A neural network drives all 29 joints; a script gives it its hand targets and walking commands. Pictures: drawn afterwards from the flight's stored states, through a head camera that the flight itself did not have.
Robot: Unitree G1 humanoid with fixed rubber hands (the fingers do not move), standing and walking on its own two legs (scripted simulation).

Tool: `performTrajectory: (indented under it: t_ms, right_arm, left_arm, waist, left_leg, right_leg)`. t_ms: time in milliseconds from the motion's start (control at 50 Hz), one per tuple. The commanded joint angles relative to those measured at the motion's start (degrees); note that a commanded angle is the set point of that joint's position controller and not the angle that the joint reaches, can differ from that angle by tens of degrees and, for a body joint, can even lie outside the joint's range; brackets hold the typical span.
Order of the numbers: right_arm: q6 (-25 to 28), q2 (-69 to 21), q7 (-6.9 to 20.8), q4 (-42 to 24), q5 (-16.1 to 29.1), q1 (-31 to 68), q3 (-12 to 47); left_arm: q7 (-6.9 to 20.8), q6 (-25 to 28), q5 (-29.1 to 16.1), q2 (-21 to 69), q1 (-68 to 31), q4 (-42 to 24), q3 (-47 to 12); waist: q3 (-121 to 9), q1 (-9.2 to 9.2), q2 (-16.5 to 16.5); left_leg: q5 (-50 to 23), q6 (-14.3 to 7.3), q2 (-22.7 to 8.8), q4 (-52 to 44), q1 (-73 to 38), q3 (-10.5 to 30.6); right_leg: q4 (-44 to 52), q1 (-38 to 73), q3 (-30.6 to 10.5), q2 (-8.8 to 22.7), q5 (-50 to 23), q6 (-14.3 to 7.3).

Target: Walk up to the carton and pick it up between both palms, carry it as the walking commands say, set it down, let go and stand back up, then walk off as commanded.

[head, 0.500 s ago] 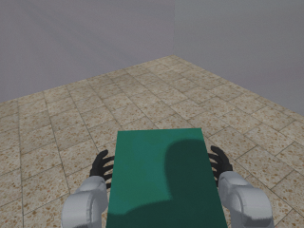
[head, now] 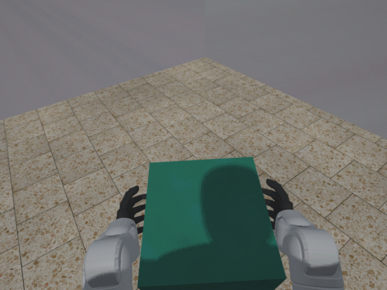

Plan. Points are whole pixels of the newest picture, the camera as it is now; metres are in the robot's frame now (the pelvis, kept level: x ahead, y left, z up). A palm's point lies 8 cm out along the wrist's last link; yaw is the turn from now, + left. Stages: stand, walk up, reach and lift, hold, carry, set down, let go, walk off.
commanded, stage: carry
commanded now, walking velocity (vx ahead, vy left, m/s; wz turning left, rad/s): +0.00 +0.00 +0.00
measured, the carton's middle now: (205, 238) +0.25 +0.00 +0.02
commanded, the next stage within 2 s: hold in 1.86 s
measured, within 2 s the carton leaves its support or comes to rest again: neither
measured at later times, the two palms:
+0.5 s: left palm (116, 222) +0.27 +0.17 +0.06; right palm (262, 211) +0.28 -0.12 +0.07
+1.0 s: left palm (118, 214) +0.29 +0.17 +0.07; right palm (261, 205) +0.29 -0.12 +0.07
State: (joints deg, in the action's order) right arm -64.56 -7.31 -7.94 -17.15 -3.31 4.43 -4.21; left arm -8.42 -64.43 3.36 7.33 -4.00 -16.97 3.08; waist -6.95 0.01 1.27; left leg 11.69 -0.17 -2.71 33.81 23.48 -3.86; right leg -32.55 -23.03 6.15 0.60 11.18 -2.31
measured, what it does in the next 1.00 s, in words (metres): stands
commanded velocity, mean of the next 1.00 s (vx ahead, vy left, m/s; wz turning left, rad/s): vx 0.00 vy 0.00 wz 0.00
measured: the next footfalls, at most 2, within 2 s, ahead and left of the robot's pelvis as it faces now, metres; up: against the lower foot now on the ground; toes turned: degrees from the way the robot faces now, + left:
none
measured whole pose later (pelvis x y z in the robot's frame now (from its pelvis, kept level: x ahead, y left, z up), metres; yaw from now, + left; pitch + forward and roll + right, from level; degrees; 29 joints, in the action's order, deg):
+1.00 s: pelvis +0.03 +0.03 +0.01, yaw +0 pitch +2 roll +0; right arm -52.7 -7.3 -7.9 -12.4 -2.6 1.4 -3.6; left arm -7.8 -53.0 2.8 7.3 -1.3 -12.4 2.7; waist -5.9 -0.4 0.1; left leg 13.8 -2.1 -0.4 31.5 20.1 -5.0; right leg -31.2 -20.1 5.1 3.0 13.2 0.4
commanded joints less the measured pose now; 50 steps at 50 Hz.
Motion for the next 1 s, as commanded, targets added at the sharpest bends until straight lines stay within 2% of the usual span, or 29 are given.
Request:
performTrajectory:
  t_ms: [0, 20, 100, 120, 160, 220, 260, 300, 360, 420, 500, 520, 600, 660, 820, 980]
  right_arm:
    - [3.13, -47.35, 7.28, -7.4, 14.86, 24.17, 33.23]
    - [3.36, -46.66, 7.31, -6.31, 14.39, 23.63, 32.8]
    - [3.04, -47.1, 7.18, -9.24, 15.02, 22.36, 34.87]
    - [3.05, -45.74, 7.2, -7.6, 14.2, 21.68, 33.86]
    - [2.6, -46.22, 7.01, -11.01, 15.22, 21.62, 35.14]
    - [5.48, -37.96, 7.51, 3.88, 9.05, 20.6, 25.66]
    - [8.25, -41.46, 7.34, -3.02, 12.23, 25.26, 27.46]
    - [8.22, -44.02, 6.97, -5.88, 13.24, 24.08, 30.22]
    - [9.83, -38.57, 6.87, 2.36, 9.27, 21.87, 25.39]
    - [12.86, -37.86, 6.3, 0.91, 9.95, 24.0, 24.01]
    - [16.01, -33.15, 5.49, 6.49, 7.53, 22.17, 19.65]
    - [16.97, -32.78, 5.29, 6.14, 7.68, 22.3, 19.35]
    - [17.11, -34.84, 4.42, 0.02, 9.76, 20.48, 23.32]
    - [16.67, -32.56, 4.29, 1.16, 8.69, 18.31, 22.79]
    - [14.5, -34.2, 4.41, -3.36, 10.09, 17.01, 26.23]
    - [12.76, -36.78, 5.53, -2.63, 10.43, 18.31, 27.56]
  left_arm:
    - [7.41, 3.55, -14.48, 48.82, -24.62, -7.87, -32.17]
    - [7.35, 3.7, -13.8, 48.16, -23.93, -6.65, -31.75]
    - [7.0, 3.17, -14.43, 48.7, -22.79, -10.21, -34.4]
    - [6.93, 3.12, -13.64, 47.4, -22.18, -8.71, -33.55]
    - [6.63, 2.55, -14.73, 48.18, -22.2, -12.26, -35.28]
    - [7.06, 5.31, -9.13, 40.35, -21.5, 2.42, -26.67]
    - [6.9, 8.08, -12.62, 44.35, -26.01, -4.22, -28.81]
    - [6.57, 8.03, -13.67, 47.01, -24.6, -6.72, -31.31]
    - [6.53, 9.79, -10.04, 41.39, -22.77, 1.25, -26.42]
    - [6.13, 12.79, -10.98, 40.76, -25.01, -0.17, -25.19]
    - [5.52, 15.93, -8.52, 35.75, -23.21, 5.45, -20.5]
    - [5.37, 16.89, -8.66, 35.28, -23.42, 5.06, -20.12]
    - [4.63, 16.93, -10.48, 37.27, -21.65, -1.02, -23.65]
    - [4.5, 16.48, -9.16, 35.05, -19.37, 0.43, -22.68]
    - [4.51, 14.41, -9.85, 36.68, -17.54, -3.6, -25.48]
    - [5.54, 12.77, -9.74, 38.77, -18.88, -2.94, -26.59]
  waist:
    - [-9.28, 0.09, -3.87]
    - [-9.18, 0.07, -3.17]
    - [-9.69, -0.13, -1.27]
    - [-9.83, -0.18, -0.87]
    - [-9.57, -0.27, -0.04]
    - [-9.22, -0.47, 0.62]
    - [-8.27, -0.49, 0.84]
    - [-9.81, -0.53, 0.8]
    - [-10.74, -0.61, -0.26]
    - [-10.0, -0.61, -0.17]
    - [-11.07, -0.65, -0.77]
    - [-10.95, -0.64, -0.84]
    - [-11.83, -0.52, -0.88]
    - [-11.96, -0.46, -1.39]
    - [-11.42, -0.37, -1.54]
    - [-10.51, -0.47, -1.24]
  left_leg:
    - [5.6, -0.63, -1.16, -5.22, -6.32, 3.38]
    - [5.99, -0.78, -1.52, -6.02, -6.02, 3.74]
    - [7.23, -1.15, -2.9, -8.59, -4.9, 5.28]
    - [7.46, -1.22, -3.39, -9.29, -4.45, 5.83]
    - [8.34, -1.1, -4.42, -10.64, -3.48, 6.86]
    - [9.05, -1.07, -4.83, -11.69, -2.25, 7.26]
    - [10.41, -0.8, -4.72, -12.08, -1.67, 7.19]
    - [10.1, -1.13, -4.8, -11.76, -2.56, 7.29]
    - [7.19, -1.35, -4.78, -10.81, -3.66, 6.78]
    - [7.22, -1.35, -4.59, -10.71, -3.91, 6.57]
    - [3.82, -1.61, -4.57, -9.85, -5.56, 6.24]
    - [3.18, -1.63, -4.55, -9.75, -5.88, 6.14]
    - [-0.49, -2.03, -4.61, -8.96, -7.61, 5.9]
    - [-3.54, -2.15, -4.63, -8.25, -8.51, 5.58]
    - [-5.78, -2.23, -4.75, -7.72, -8.33, 5.5]
    - [-4.63, -2.06, -4.75, -7.82, -7.28, 5.52]
  right_leg:
    - [13.5, -0.55, -9.97, 7.8, 15.95, 0.43]
    - [13.02, -0.35, -9.6, 7.54, 15.86, 0.46]
    - [10.73, 1.52, -8.17, 6.79, 12.5, 0.82]
    - [9.96, 2.15, -7.85, 6.4, 11.32, 0.82]
    - [8.52, 3.1, -7.31, 5.88, 9.55, 0.86]
    - [7.18, 4.01, -6.7, 5.5, 7.03, 0.82]
    - [6.9, 3.47, -6.18, 5.41, 7.36, 0.94]
    - [6.36, 4.03, -5.87, 5.27, 6.87, 1.28]
    - [6.11, 5.32, -5.85, 5.78, 4.57, 1.37]
    - [6.3, 4.81, -5.81, 6.04, 5.05, 1.43]
    - [5.96, 6.04, -5.64, 6.44, 2.71, 1.57]
    - [5.99, 6.2, -5.63, 6.57, 2.36, 1.57]
    - [5.84, 7.11, -5.68, 7.04, 0.06, 1.64]
    - [5.71, 7.98, -5.79, 7.51, -2.31, 1.53]
    - [5.59, 8.29, -6.01, 7.87, -4.16, 1.37]
    - [5.68, 7.63, -6.33, 7.78, -3.15, 1.26]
